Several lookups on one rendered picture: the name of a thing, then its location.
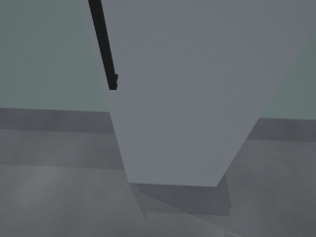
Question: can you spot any handle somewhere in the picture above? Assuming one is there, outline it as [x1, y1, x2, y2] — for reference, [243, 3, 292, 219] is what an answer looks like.
[88, 0, 119, 90]

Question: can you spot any fridge door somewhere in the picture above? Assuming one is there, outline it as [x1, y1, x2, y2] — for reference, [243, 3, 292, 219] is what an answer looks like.
[80, 0, 316, 187]

